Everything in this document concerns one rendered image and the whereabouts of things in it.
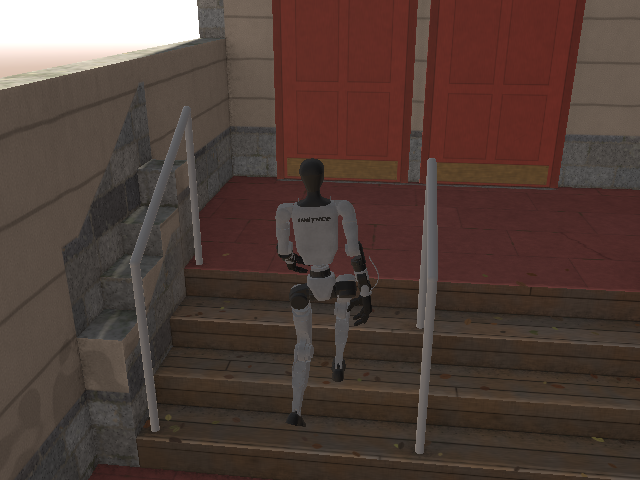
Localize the stairs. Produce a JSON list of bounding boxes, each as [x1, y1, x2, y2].
[[136, 269, 640, 480]]

